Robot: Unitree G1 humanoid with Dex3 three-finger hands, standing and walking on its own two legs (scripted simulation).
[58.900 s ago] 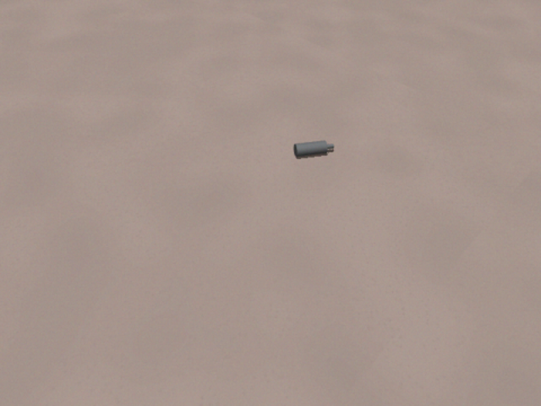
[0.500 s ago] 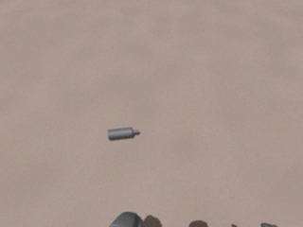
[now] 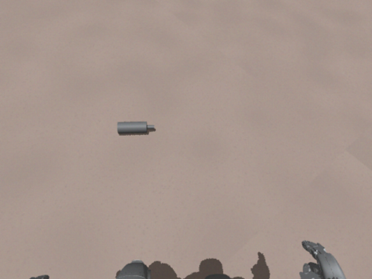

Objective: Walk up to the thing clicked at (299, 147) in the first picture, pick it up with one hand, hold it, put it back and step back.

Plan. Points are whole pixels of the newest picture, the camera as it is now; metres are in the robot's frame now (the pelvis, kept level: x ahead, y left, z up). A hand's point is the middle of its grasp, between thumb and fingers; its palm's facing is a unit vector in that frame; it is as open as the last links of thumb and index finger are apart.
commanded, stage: step back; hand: left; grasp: from above
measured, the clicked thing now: (136, 127) +1.00 +0.27 -0.72
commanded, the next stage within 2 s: stand in 1.20 s
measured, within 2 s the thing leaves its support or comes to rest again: neither
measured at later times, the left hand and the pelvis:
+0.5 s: hand out of the picture -0.04 +0.26 -0.13, palm faces +0.09 -0.91 -0.40, open 7.4 cm; pelvis -0.07 -0.03 +0.01, yaw +6 degrees
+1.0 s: hand out of the picture +0.04 +0.23 -0.14, palm faces +0.12 -0.91 -0.40, open 7.4 cm; pelvis -0.02 -0.04 +0.00, yaw +8 degrees
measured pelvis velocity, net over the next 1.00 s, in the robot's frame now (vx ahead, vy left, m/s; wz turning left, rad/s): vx -0.02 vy -0.04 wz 0.14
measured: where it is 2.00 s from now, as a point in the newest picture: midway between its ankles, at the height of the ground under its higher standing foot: outside the picture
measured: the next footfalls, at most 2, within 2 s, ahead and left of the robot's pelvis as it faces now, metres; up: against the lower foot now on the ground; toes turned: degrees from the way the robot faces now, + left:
right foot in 0.06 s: -0.02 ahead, -0.15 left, +0.00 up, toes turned +2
left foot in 0.40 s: -0.04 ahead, +0.10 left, +0.00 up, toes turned +4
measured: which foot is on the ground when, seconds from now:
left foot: down 0.00-0.10, up 0.12-0.38, down 0.40-0.72, up 0.74-0.98, down 1.00-1.00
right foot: up 0.00-0.04, down 0.06-0.44, up 0.46-0.68, down 0.70-1.00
